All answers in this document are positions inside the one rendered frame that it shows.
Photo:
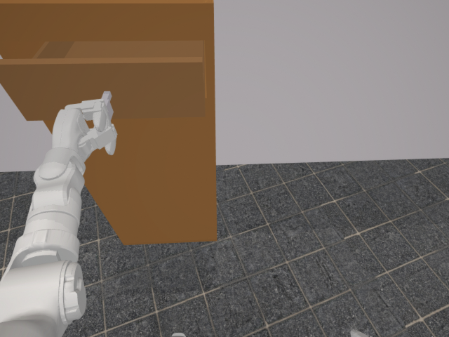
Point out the left robot hand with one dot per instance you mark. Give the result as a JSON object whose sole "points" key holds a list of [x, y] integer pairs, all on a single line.
{"points": [[71, 131]]}

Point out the drawer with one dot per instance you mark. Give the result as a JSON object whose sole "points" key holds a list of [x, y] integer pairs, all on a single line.
{"points": [[147, 79]]}

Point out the robot left upper arm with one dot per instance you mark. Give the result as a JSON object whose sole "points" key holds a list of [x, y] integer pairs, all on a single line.
{"points": [[41, 300]]}

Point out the robot left forearm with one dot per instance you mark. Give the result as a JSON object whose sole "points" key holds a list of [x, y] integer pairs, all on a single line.
{"points": [[54, 215]]}

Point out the handle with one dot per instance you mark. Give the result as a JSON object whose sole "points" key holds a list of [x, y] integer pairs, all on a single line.
{"points": [[107, 97]]}

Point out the cabinet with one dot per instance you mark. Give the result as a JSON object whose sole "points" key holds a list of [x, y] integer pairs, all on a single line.
{"points": [[159, 186]]}

